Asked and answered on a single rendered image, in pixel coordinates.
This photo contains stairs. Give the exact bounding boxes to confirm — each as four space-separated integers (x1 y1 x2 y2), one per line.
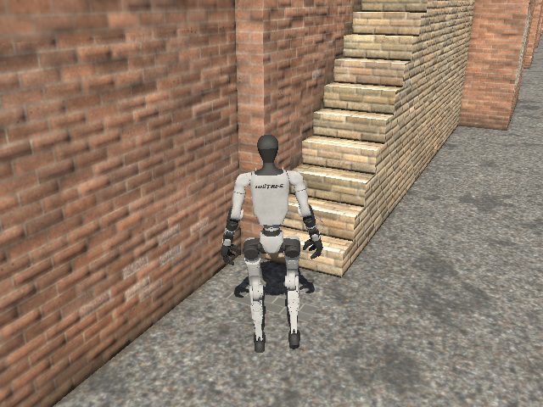
265 0 475 278

